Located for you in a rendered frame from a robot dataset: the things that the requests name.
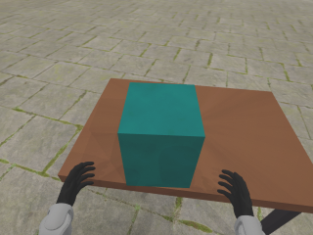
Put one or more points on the right robot hand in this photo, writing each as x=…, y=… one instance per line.
x=239, y=196

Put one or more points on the table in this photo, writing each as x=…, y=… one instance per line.
x=246, y=132

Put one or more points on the right robot forearm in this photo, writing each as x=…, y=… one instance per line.
x=248, y=225

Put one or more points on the left robot hand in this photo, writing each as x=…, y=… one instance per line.
x=73, y=184

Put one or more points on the carton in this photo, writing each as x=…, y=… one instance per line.
x=160, y=134

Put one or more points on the left robot forearm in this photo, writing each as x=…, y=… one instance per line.
x=57, y=221

